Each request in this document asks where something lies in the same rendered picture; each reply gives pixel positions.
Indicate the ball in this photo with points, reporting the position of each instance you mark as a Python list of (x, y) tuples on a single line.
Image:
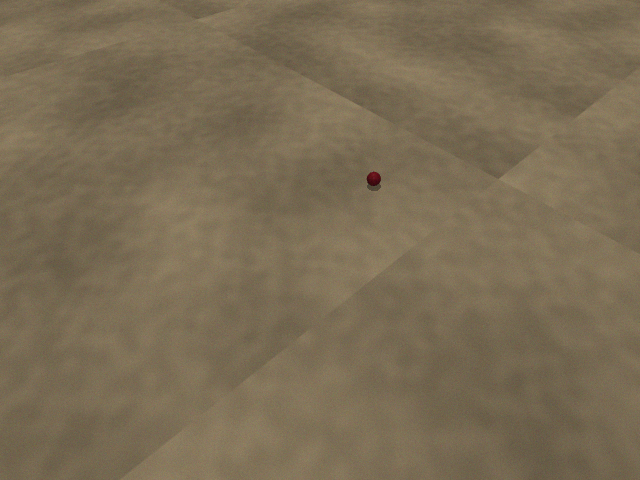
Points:
[(373, 178)]

